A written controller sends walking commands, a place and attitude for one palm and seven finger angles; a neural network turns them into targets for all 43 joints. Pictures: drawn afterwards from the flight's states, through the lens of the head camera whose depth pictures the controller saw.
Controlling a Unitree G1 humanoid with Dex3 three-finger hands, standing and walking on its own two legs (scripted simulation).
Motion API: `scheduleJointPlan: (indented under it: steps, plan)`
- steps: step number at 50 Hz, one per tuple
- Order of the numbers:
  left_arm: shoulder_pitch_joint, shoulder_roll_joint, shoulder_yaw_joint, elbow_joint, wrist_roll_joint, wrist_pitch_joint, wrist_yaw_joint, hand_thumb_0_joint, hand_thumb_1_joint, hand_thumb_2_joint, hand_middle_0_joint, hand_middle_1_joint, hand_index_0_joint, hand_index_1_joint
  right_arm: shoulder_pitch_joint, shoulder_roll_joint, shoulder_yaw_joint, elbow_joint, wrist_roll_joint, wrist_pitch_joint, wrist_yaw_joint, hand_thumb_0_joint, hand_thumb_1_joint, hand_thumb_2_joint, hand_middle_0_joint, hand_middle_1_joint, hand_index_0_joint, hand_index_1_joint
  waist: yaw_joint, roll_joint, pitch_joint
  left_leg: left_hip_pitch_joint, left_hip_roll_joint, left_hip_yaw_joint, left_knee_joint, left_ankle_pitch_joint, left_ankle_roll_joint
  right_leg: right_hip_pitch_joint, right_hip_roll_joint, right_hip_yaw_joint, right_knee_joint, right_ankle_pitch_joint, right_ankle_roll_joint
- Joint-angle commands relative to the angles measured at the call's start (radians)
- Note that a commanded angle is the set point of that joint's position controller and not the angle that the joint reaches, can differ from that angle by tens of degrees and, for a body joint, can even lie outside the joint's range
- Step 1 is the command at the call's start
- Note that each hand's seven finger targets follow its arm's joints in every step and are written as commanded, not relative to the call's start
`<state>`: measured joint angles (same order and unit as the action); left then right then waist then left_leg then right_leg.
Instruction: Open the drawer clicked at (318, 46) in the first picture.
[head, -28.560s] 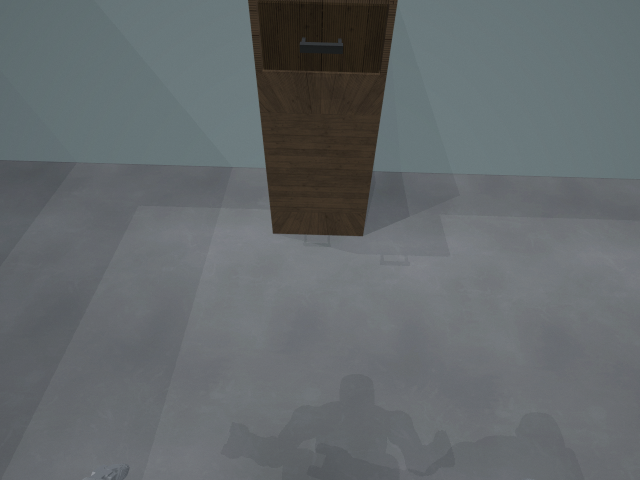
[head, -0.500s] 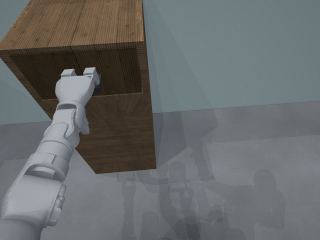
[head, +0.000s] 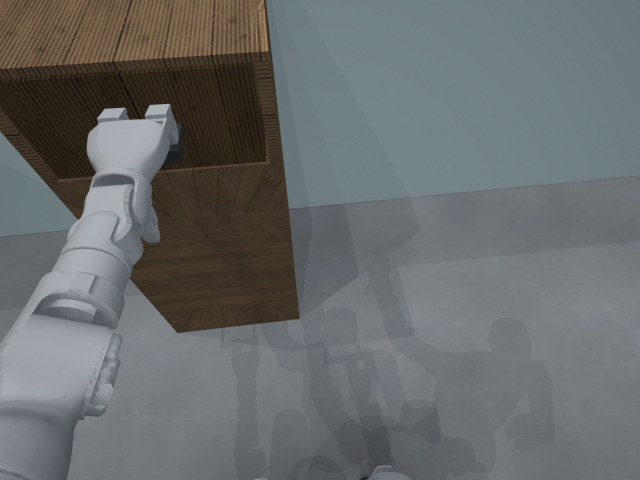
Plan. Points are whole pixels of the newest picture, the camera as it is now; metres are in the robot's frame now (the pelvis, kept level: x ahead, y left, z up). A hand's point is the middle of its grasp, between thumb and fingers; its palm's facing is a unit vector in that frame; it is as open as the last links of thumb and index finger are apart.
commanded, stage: lower the fingers behind the handle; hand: left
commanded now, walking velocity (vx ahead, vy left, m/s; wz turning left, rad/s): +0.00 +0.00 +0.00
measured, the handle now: (141, 143) +0.57 +0.25 +0.07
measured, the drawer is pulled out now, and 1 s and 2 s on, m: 0.00 0.00 0.00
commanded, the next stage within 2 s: lift the fingers back up to retry in 0.20 s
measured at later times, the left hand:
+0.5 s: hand (145, 171) +0.49 +0.22 +0.09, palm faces -0.02 +0.01 -1.00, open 13.5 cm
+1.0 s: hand (134, 142) +0.50 +0.22 +0.13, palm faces +0.04 -0.01 -1.00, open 13.8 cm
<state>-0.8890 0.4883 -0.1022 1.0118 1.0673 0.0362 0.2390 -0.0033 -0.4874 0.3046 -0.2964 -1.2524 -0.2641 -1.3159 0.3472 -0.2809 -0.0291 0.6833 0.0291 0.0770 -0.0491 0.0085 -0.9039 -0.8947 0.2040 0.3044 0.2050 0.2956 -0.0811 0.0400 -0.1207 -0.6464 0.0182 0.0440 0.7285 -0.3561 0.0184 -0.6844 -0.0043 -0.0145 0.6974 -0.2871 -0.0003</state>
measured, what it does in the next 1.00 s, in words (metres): stands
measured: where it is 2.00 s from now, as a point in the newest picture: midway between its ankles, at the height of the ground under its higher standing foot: outside the picture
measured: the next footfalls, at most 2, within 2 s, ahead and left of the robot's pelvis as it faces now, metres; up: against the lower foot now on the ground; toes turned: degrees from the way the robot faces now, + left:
none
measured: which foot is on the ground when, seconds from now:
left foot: down 0.00-1.00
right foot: down 0.00-1.00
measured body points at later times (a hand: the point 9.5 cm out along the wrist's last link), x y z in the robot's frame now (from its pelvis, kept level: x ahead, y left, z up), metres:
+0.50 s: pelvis -0.01 +0.01 +0.00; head +0.07 +0.00 +0.44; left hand +0.49 +0.22 +0.14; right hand +0.01 -0.27 -0.13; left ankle -0.01 +0.11 -0.71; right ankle +0.02 -0.12 -0.71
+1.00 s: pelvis +0.04 +0.01 +0.02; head +0.08 -0.01 +0.46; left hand +0.49 +0.22 +0.18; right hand +0.11 -0.25 -0.12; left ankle -0.01 +0.11 -0.71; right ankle +0.02 -0.12 -0.71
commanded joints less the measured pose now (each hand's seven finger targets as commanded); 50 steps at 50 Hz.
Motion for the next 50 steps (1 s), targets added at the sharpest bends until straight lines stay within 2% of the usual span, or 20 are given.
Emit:
scheduleJointPlan:
  steps: [1, 2, 5, 7, 9, 12, 19, 22, 26, 28, 29, 30, 32, 34, 37, 43, 46, 47, 48, 50]
  plan:
    - [-0.278, 0.200, 0.034, 0.007, 0.001, 0.030, -0.039, 0.000, -0.500, 0.300, -0.300, -1.200, -0.300, -1.200, 0.095, -0.145, -0.048, -0.070, -0.001, -0.031, -0.008, 0.000, -0.900, -0.900, 0.200, 0.300, 0.200, 0.300, -0.036, -0.087, -0.220, 0.059, -0.034, 0.004, -0.083, 0.096, 0.023, 0.152, 0.038, -0.001, -0.097, 0.079, -0.016]
    - [-0.278, 0.231, 0.056, 0.009, 0.002, 0.029, -0.041, 0.000, -0.500, 0.300, -0.300, -1.200, -0.300, -1.200, 0.097, -0.150, -0.048, -0.070, 0.000, -0.028, -0.010, 0.000, -0.900, -0.900, 0.200, 0.300, 0.200, 0.300, -0.030, -0.111, -0.243, 0.052, -0.037, 0.001, -0.082, 0.100, 0.023, 0.173, 0.040, -0.001, -0.094, 0.085, -0.017]
    - [-0.276, 0.175, 0.007, 0.035, -0.006, 0.032, -0.049, 0.000, -0.500, 0.300, -0.300, -1.200, -0.300, -1.200, 0.100, -0.144, -0.043, -0.077, 0.003, -0.034, -0.012, 0.000, -0.900, -0.900, 0.200, 0.300, 0.200, 0.300, -0.043, -0.099, -0.208, 0.043, -0.036, 0.001, -0.083, 0.070, 0.023, 0.140, 0.039, -0.004, -0.098, 0.055, -0.013]
    - [-0.294, 0.221, 0.040, 0.025, -0.003, 0.025, -0.049, 0.000, -0.500, 0.300, -0.300, -1.200, -0.300, -1.200, 0.102, -0.151, -0.045, -0.075, 0.003, -0.034, -0.013, 0.000, -0.900, -0.900, 0.200, 0.300, 0.200, 0.300, -0.037, -0.103, -0.229, 0.037, -0.035, 0.000, -0.080, 0.065, 0.024, 0.149, 0.041, -0.001, -0.096, 0.046, -0.015]
    - [-0.299, 0.185, 0.005, 0.044, -0.006, 0.031, -0.051, 0.000, -0.500, 0.300, -0.300, -1.200, -0.300, -1.200, 0.105, -0.147, -0.039, -0.078, 0.005, -0.039, -0.015, 0.000, -0.900, -0.900, 0.200, 0.300, 0.200, 0.300, -0.051, -0.097, -0.203, 0.031, -0.034, 0.000, -0.081, 0.041, 0.025, 0.122, 0.039, -0.004, -0.099, 0.021, -0.011]
    - [-0.323, 0.219, 0.025, 0.068, -0.003, 0.030, -0.054, 0.000, -0.500, 0.300, -0.300, -1.200, -0.300, -1.200, 0.108, -0.157, -0.037, -0.074, 0.006, -0.040, -0.019, 0.000, -0.900, -0.900, 0.200, 0.300, 0.200, 0.300, -0.058, -0.123, -0.189, 0.014, -0.032, -0.007, -0.081, 0.023, 0.025, 0.109, 0.041, -0.005, -0.100, 0.000, -0.013]
    - [-0.382, 0.256, 0.045, 0.013, -0.005, 0.019, -0.056, 0.000, -0.500, 0.300, -0.300, -1.200, -0.300, -1.200, 0.118, -0.147, -0.034, -0.083, 0.005, -0.048, -0.024, 0.000, -0.900, -0.900, 0.200, 0.300, 0.200, 0.300, -0.050, -0.079, -0.264, 0.038, -0.030, -0.006, -0.080, 0.039, 0.026, 0.139, 0.037, 0.002, -0.089, 0.015, -0.008]
    - [-0.394, 0.292, 0.085, -0.035, -0.007, 0.008, -0.054, 0.000, -0.500, 0.300, -0.300, -1.200, -0.300, -1.200, 0.114, -0.144, -0.038, -0.085, 0.003, -0.048, -0.025, 0.000, -0.900, -0.900, 0.200, 0.300, 0.200, 0.300, -0.031, -0.060, -0.327, 0.081, -0.029, -0.007, -0.083, 0.095, 0.026, 0.186, 0.038, 0.004, -0.089, 0.066, -0.013]
    - [-0.404, 0.264, 0.071, -0.078, -0.007, -0.004, -0.044, 0.000, -0.500, 0.300, -0.300, -1.200, -0.300, -1.200, 0.103, -0.133, -0.038, -0.091, 0.006, -0.053, -0.024, 0.000, -0.900, -0.900, 0.200, 0.300, 0.200, 0.300, -0.023, -0.030, -0.323, 0.124, -0.025, -0.013, -0.104, 0.123, 0.023, 0.197, 0.040, -0.003, -0.098, 0.076, -0.014]
    - [-0.457, 0.263, 0.066, -0.117, -0.009, -0.012, -0.036, 0.000, -0.500, 0.300, -0.300, -1.200, -0.300, -1.200, 0.098, -0.132, -0.039, -0.084, 0.006, -0.056, -0.025, 0.000, -0.900, -0.900, 0.200, 0.300, 0.200, 0.300, -0.032, -0.021, -0.315, 0.154, -0.020, -0.020, -0.115, 0.141, 0.025, 0.190, 0.042, -0.005, -0.108, 0.080, -0.015]
    - [-0.440, 0.254, 0.072, -0.124, -0.013, -0.012, -0.031, 0.000, -0.500, 0.300, -0.300, -1.200, -0.300, -1.200, 0.095, -0.129, -0.040, -0.085, 0.006, -0.060, -0.023, 0.000, -0.900, -0.900, 0.200, 0.300, 0.200, 0.300, -0.021, -0.019, -0.317, 0.167, -0.021, -0.024, -0.121, 0.150, 0.024, 0.201, 0.043, -0.008, -0.110, 0.082, -0.018]
    - [-0.458, 0.255, 0.069, -0.131, -0.011, -0.011, -0.028, 0.000, -0.500, 0.300, -0.300, -1.200, -0.300, -1.200, 0.090, -0.131, -0.041, -0.080, 0.007, -0.062, -0.023, 0.000, -0.900, -0.900, 0.200, 0.300, 0.200, 0.300, -0.031, -0.020, -0.296, 0.176, -0.020, -0.023, -0.125, 0.146, 0.025, 0.190, 0.043, -0.007, -0.120, 0.077, -0.017]
    - [-0.489, 0.320, 0.125, -0.187, -0.010, -0.025, -0.019, 0.000, -0.500, 0.300, -0.300, -1.200, -0.300, -1.200, 0.086, -0.136, -0.044, -0.076, 0.002, -0.063, -0.026, 0.000, -0.900, -0.900, 0.200, 0.300, 0.200, 0.300, -0.015, -0.025, -0.352, 0.201, -0.021, -0.028, -0.128, 0.204, 0.025, 0.246, 0.042, -0.005, -0.118, 0.127, -0.020]
    - [-0.476, 0.277, 0.102, -0.236, -0.011, -0.031, -0.014, 0.000, -0.500, 0.300, -0.300, -1.200, -0.300, -1.200, 0.082, -0.123, -0.048, -0.078, 0.001, -0.066, -0.021, 0.000, -0.900, -0.900, 0.200, 0.300, 0.200, 0.300, -0.007, 0.035, -0.378, 0.262, -0.023, -0.025, -0.130, 0.266, 0.022, 0.256, 0.045, -0.011, -0.116, 0.172, -0.025]
    - [-0.482, 0.250, 0.094, -0.337, -0.020, -0.038, -0.013, 0.000, -0.500, 0.300, -0.300, -1.200, -0.300, -1.200, 0.072, -0.124, -0.056, -0.077, -0.006, -0.065, -0.012, 0.000, -0.900, -0.900, 0.200, 0.300, 0.200, 0.300, 0.002, 0.056, -0.443, 0.358, -0.016, -0.041, -0.126, 0.417, 0.013, 0.281, 0.052, -0.023, -0.111, 0.254, -0.031]
    - [-0.399, 0.220, 0.090, -0.381, -0.048, 0.026, -0.026, 0.000, -0.500, 0.300, -0.300, -1.200, -0.300, -1.200, 0.030, -0.122, -0.057, -0.067, 0.003, -0.050, 0.010, 0.000, -0.900, -0.900, 0.200, 0.300, 0.200, 0.300, 0.023, 0.033, -0.395, 0.408, -0.010, -0.045, -0.142, 0.600, 0.004, 0.331, 0.052, -0.037, -0.128, 0.354, -0.028]
    - [-0.346, 0.194, 0.071, -0.365, -0.054, 0.080, -0.054, 0.000, -0.500, 0.300, -0.300, -1.200, -0.300, -1.200, -0.003, -0.124, -0.053, -0.068, 0.006, -0.035, 0.019, 0.000, -0.900, -0.900, 0.200, 0.300, 0.200, 0.300, 0.030, 0.002, -0.352, 0.400, -0.012, -0.034, -0.163, 0.597, 0.005, 0.366, 0.049, -0.039, -0.144, 0.381, -0.027]
    - [-0.306, 0.221, 0.096, -0.355, -0.053, 0.094, -0.067, 0.000, -0.500, 0.300, -0.300, -1.200, -0.300, -1.200, -0.012, -0.130, -0.051, -0.073, 0.006, -0.027, 0.019, 0.000, -0.900, -0.900, 0.200, 0.300, 0.200, 0.300, 0.044, -0.016, -0.358, 0.394, -0.012, -0.032, -0.168, 0.618, 0.005, 0.398, 0.047, -0.035, -0.149, 0.402, -0.030]
    - [-0.257, 0.165, 0.048, -0.326, -0.056, 0.112, -0.087, 0.000, -0.500, 0.300, -0.300, -1.200, -0.300, -1.200, -0.028, -0.124, -0.044, -0.082, 0.010, -0.019, 0.020, 0.000, -0.900, -0.900, 0.200, 0.300, 0.200, 0.300, 0.042, -0.046, -0.321, 0.374, -0.017, -0.021, -0.174, 0.588, 0.010, 0.403, 0.044, -0.035, -0.152, 0.412, -0.026]
    - [-0.226, 0.177, 0.051, -0.309, -0.060, 0.127, -0.123, 0.000, -0.500, 0.300, -0.300, -1.200, -0.300, -1.200, -0.050, -0.131, -0.038, -0.089, 0.013, -0.006, 0.013, 0.000, -0.900, -0.900, 0.200, 0.300, 0.200, 0.300, 0.044, -0.097, -0.279, 0.344, -0.023, -0.010, -0.192, 0.519, 0.015, 0.423, 0.040, -0.034, -0.166, 0.416, -0.024]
